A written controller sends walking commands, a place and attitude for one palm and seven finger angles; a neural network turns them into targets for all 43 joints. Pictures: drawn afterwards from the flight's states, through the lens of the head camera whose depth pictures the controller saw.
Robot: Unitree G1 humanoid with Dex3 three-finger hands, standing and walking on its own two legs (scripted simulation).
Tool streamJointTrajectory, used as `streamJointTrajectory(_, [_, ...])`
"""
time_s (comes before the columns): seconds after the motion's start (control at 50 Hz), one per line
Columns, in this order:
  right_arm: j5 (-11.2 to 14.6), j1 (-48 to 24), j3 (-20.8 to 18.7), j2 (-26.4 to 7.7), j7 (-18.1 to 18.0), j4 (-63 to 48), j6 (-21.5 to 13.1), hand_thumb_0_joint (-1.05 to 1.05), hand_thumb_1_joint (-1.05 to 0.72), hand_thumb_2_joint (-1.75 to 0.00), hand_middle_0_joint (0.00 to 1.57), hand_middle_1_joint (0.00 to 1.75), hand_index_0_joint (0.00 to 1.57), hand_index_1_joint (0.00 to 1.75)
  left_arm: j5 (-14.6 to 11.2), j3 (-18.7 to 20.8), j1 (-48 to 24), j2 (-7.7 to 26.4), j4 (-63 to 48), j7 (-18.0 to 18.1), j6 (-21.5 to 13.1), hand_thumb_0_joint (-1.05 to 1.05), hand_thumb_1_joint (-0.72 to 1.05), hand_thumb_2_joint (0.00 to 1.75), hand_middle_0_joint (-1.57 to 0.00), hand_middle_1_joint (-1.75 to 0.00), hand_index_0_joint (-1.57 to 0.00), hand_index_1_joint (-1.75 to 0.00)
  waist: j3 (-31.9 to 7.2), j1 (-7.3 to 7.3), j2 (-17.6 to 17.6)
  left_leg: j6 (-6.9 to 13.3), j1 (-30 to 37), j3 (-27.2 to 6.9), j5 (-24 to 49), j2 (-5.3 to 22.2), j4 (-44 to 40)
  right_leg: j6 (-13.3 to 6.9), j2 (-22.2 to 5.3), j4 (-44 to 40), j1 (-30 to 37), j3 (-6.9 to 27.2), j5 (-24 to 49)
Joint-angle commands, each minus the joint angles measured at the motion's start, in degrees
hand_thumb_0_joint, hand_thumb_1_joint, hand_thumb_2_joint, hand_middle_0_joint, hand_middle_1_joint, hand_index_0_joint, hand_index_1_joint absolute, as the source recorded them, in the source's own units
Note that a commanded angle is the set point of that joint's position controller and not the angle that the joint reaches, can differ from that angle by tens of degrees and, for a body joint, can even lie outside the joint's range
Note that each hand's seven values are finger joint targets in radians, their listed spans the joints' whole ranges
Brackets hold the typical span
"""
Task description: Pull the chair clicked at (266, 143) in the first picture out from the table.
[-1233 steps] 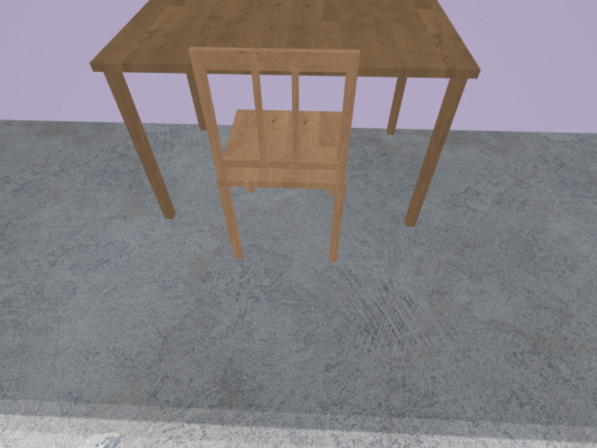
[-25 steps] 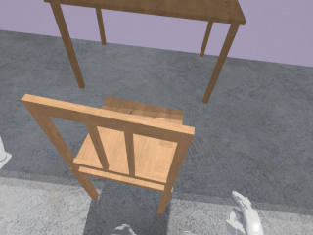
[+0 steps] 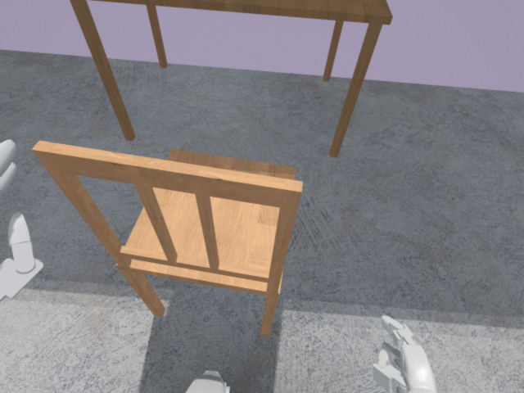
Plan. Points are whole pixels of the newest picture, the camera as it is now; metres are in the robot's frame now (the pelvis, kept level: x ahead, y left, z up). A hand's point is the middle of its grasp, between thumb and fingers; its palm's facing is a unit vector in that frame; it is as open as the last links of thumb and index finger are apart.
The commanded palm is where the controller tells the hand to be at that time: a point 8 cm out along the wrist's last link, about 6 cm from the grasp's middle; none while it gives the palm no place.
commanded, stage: step back with the hand held close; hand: left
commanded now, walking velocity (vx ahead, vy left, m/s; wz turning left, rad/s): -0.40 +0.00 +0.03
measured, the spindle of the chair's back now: (159, 226) +0.41 +0.24 -0.09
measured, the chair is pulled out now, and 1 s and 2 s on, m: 0.71 0.71 0.71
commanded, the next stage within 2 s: stop stepping back and stand still in 0.14 s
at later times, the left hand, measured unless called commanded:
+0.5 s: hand out of the picture +0.08 +0.25 +0.18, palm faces +0.44 -0.78 -0.45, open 7.5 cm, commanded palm +0.04 +0.28 +0.19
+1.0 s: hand out of the picture +0.06 +0.25 +0.16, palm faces +0.45 -0.78 -0.44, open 7.5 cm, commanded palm +0.01 +0.29 +0.19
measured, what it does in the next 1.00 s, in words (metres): walks backwards: left foot, then right foot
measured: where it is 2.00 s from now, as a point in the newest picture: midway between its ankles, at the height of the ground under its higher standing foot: outside the picture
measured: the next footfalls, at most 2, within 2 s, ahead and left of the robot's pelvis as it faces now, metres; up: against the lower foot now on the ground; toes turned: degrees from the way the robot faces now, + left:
left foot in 0.16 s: +0.03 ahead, +0.12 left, +0.00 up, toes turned -2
right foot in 0.36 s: -0.09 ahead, -0.13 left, +0.00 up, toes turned +0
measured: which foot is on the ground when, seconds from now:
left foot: up 0.00-0.14, down 0.16-0.44, up 0.46-0.56, down 0.58-1.00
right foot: down 0.00-0.18, up 0.20-0.34, down 0.36-1.00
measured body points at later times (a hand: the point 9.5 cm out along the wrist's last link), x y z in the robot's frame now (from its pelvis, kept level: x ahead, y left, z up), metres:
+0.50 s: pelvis -0.11 -0.02 +0.00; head -0.12 -0.01 +0.45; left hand +0.05 +0.29 +0.20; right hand +0.05 -0.25 -0.08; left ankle -0.05 +0.11 -0.71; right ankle -0.08 -0.14 -0.73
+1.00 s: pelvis -0.13 -0.02 +0.01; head -0.13 -0.01 +0.46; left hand +0.03 +0.29 +0.19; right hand +0.02 -0.25 -0.08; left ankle -0.09 +0.09 -0.73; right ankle -0.13 -0.13 -0.73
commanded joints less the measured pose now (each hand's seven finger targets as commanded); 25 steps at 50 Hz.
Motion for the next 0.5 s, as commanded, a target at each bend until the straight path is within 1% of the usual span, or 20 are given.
streamJointTrajectory(0.0, [0.5,-3.9,-4.2,-6.4,-1.0,-8.4,0.1,0.0,-0.9,-0.9,0.2,0.3,0.2,0.3,-0.6,10.4,4.2,11.7,-6.9,2.8,-1.5,0.0,0.9,0.9,-0.2,-0.3,-0.2,-0.3,-11.7,-0.59,-10.5,0.1,5.7,-0.3,-15.6,-6.0,23.4,-11.4,-24.3,-10.5,-6.0,17.1,17.5])
streamJointTrajectory(0.02, [0.3,-5.1,-3.5,-5.7,-1.1,-8.5,0.4,0.0,-0.9,-0.9,0.2,0.3,0.2,0.3,-0.4,11.3,2.7,12.0,-6.0,3.0,-0.9,0.0,0.9,0.9,-0.2,-0.3,-0.2,-0.3,-10.5,-0.89,-10.1,0.3,3.3,-1.6,-16.7,-5.6,21.6,-11.4,-23.5,-8.8,-4.5,15.3,21.6])
streamJointTrajectory(0.06, [0.4,-5.2,-2.2,-5.4,-2.1,-8.8,1.0,0.0,-0.9,-0.9,0.2,0.3,0.2,0.3,0.3,10.5,3.5,10.2,-4.2,3.5,-0.5,0.0,0.9,0.9,-0.2,-0.3,-0.2,-0.3,-9.1,-1.47,-11.2,0.8,3.0,-0.4,-14.1,-4.3,5.1,-7.6,-17.8,-3.1,2.8,8.8,31.0])
streamJointTrajectory(0.08, [0.6,-4.5,-2.0,-5.9,-2.6,-8.9,1.4,0.0,-0.9,-0.9,0.2,0.3,0.2,0.3,0.2,10.1,3.0,10.0,-4.6,3.6,-0.4,0.0,0.9,0.9,-0.2,-0.3,-0.2,-0.3,-9.1,-1.76,-10.5,1.2,5.5,0.8,-8.1,-4.6,-5.3,-5.1,-15.1,-0.2,4.6,6.8,31.9])
streamJointTrajectory(0.1, [0.7,-4.0,-2.6,-7.0,-3.0,-8.9,1.6,0.0,-0.9,-0.9,0.2,0.3,0.2,0.3,0.1,9.3,2.5,9.9,-6.0,3.7,-0.7,0.0,0.9,0.9,-0.2,-0.3,-0.2,-0.3,-9.7,-1.69,-6.5,2.1,8.6,0.6,7.0,-2.6,-13.9,-1.9,-11.5,3.7,5.6,4.6,28.2])
streamJointTrajectory(0.12, [0.9,-4.9,-4.1,-8.7,-3.0,-9.2,1.4,0.0,-0.9,-0.9,0.2,0.3,0.2,0.3,0.2,9.2,2.3,10.7,-7.9,3.7,-1.2,0.0,0.9,0.9,-0.2,-0.3,-0.2,-0.3,-10.2,-0.89,0.8,4.5,10.4,-5.3,21.6,4.0,-15.7,0.5,-7.4,6.9,4.8,2.7,19.1])
streamJointTrajectory(0.14, [1.4,-2.7,-4.3,-8.9,-2.1,-9.6,0.8,0.0,-0.9,-0.9,0.2,0.3,0.2,0.3,-0.5,7.7,4.0,9.5,-9.2,2.7,-1.8,0.0,0.9,0.9,-0.2,-0.3,-0.2,-0.3,-14.2,-0.16,4.7,5.9,16.5,-5.5,31.6,8.1,-13.1,0.7,-6.5,10.2,1.4,3.2,3.7])
streamJointTrajectory(0.16, [0.6,-3.2,-4.5,-8.2,-1.6,-9.9,-0.2,0.0,-0.9,-0.9,0.2,0.3,0.2,0.3,-0.7,8.2,5.6,10.0,-9.4,2.4,-1.8,0.0,0.9,0.9,-0.2,-0.3,-0.2,-0.3,-14.7,-0.36,10.5,8.0,15.4,-9.8,32.6,11.4,-13.7,0.7,-5.3,14.2,-2.1,2.9,-9.5])
streamJointTrajectory(0.18, [-1.0,-3.3,-3.8,-8.2,-1.5,-9.4,-1.1,0.0,-0.9,-0.9,0.2,0.3,0.2,0.3,-0.6,8.4,3.5,10.7,-12.7,2.4,-1.6,0.0,0.9,0.9,-0.2,-0.3,-0.2,-0.3,-13.1,-0.65,15.5,9.9,10.1,-12.1,28.1,13.2,-16.3,1.2,-4.8,18.9,-1.1,3.5,-15.4])
streamJointTrajectory(0.2, [-1.3,-2.2,-3.8,-8.3,-1.4,-8.6,-1.7,0.0,-0.9,-0.9,0.2,0.3,0.2,0.3,-0.6,7.5,1.3,9.9,-15.0,2.7,-1.8,0.0,0.9,0.9,-0.2,-0.3,-0.2,-0.3,-11.4,-0.84,13.8,10.7,9.5,-12.2,30.4,13.3,-14.6,0.9,-5.0,17.8,-1.3,4.9,-14.2])
streamJointTrajectory(0.22, [-0.7,-2.0,-3.9,-8.7,-1.2,-8.0,-2.0,0.0,-0.9,-0.9,0.2,0.3,0.2,0.3,-0.4,7.2,-0.2,10.5,-16.1,2.9,-1.9,0.0,0.9,0.9,-0.2,-0.3,-0.2,-0.3,-12.1,-0.49,12.8,10.2,12.9,-10.4,33.5,12.5,-11.7,0.8,-5.7,13.7,-1.8,4.6,-11.0])
streamJointTrajectory(0.24, [-0.1,-0.7,-4.1,-8.8,-0.6,-8.0,-2.4,0.0,-0.9,-0.9,0.2,0.3,0.2,0.3,-0.1,6.5,2.0,9.2,-15.3,2.8,-1.5,0.0,0.9,0.9,-0.2,-0.3,-0.2,-0.3,-13.8,-0.28,10.7,8.9,16.8,-8.4,30.2,10.4,-10.3,0.9,-5.5,9.3,-1.1,3.3,-8.8])
streamJointTrajectory(0.3, [1.1,-0.6,-3.2,-9.4,-0.4,-8.9,-2.6,0.0,-0.9,-0.9,0.2,0.3,0.2,0.3,-0.5,8.1,4.6,9.7,-12.0,3.0,-0.2,0.0,0.9,0.9,-0.2,-0.3,-0.2,-0.3,-11.4,-0.59,11.0,6.2,10.1,-5.7,-0.8,5.6,-12.1,1.4,-4.5,-2.7,6.1,0.0,-4.0])
streamJointTrajectory(0.32, [1.3,-0.3,-2.8,-8.8,-0.8,-8.6,-2.3,0.0,-0.9,-0.9,0.2,0.3,0.2,0.3,-0.4,9.6,4.6,11.6,-9.7,3.3,0.0,0.0,0.9,0.9,-0.2,-0.3,-0.2,-0.3,-10.5,-0.78,8.6,5.2,6.6,-4.7,-12.7,3.5,-12.7,1.3,-4.9,-6.5,9.7,0.2,-2.2])
streamJointTrajectory(0.34, [1.3,0.0,-2.2,-8.6,-1.0,-8.7,-2.2,0.0,-0.9,-0.9,0.2,0.3,0.2,0.3,-0.5,8.7,2.8,10.2,-8.0,3.4,0.1,0.0,0.9,0.9,-0.2,-0.3,-0.2,-0.3,-8.8,-1.68,6.6,3.9,4.8,-2.6,-19.5,1.0,-11.5,0.3,-6.0,-8.1,10.0,1.4,-2.8])
streamJointTrajectory(0.36, [1.3,0.4,-2.6,-8.9,-1.3,-8.5,-2.0,0.0,-0.9,-0.9,0.2,0.3,0.2,0.3,0.0,8.9,0.5,10.6,-6.5,3.5,0.5,0.0,0.9,0.9,-0.2,-0.3,-0.2,-0.3,-8.7,-2.11,2.0,2.7,4.8,0.1,-23.5,-1.5,-8.5,-1.0,-7.6,-8.6,6.4,4.6,-10.5])
streamJointTrajectory(0.38, [1.3,0.6,-3.1,-9.1,-1.5,-8.8,-1.6,0.0,-0.9,-0.9,0.2,0.3,0.2,0.3,0.2,8.1,0.0,9.9,-4.5,3.5,1.3,0.0,0.9,0.9,-0.2,-0.3,-0.2,-0.3,-7.3,-1.92,-2.7,1.9,7.0,1.8,-24.7,-3.9,-3.8,-2.2,-9.5,-12.0,-1.1,8.6,-22.5])
streamJointTrajectory(0.42, [1.1,0.8,-3.3,-9.5,-1.8,-7.9,-0.8,0.0,-0.9,-0.9,0.2,0.3,0.2,0.3,0.3,6.6,-1.1,9.6,-2.5,4.0,2.5,0.0,0.9,0.9,-0.2,-0.3,-0.2,-0.3,-5.2,-2.41,-7.3,1.7,14.0,3.2,-17.1,-6.7,11.7,-6.4,-16.3,-17.6,-14.4,16.3,-27.2])
streamJointTrajectory(0.44, [0.7,1.2,-2.8,-9.3,-1.5,-7.2,-0.4,0.0,-0.9,-0.9,0.2,0.3,0.2,0.3,0.4,5.1,-2.8,8.9,-2.7,4.0,2.6,0.0,0.9,0.9,-0.2,-0.3,-0.2,-0.3,-5.9,-2.96,-9.5,2.1,14.2,3.2,-14.3,-7.2,15.0,-7.2,-18.0,-17.2,-14.0,15.5,-24.9])
streamJointTrajectory(0.48, [0.9,-0.1,-2.2,-9.2,-1.4,-7.3,-0.5,0.0,-0.9,-0.9,0.2,0.3,0.2,0.3,0.6,4.1,-7.6,8.8,-1.2,3.8,2.4,0.0,0.9,0.9,-0.2,-0.3,-0.2,-0.3,-3.6,-3.33,-12.4,3.4,14.6,2.7,-15.3,-6.0,10.9,-5.5,-18.1,-16.3,-15.0,11.2,-24.2])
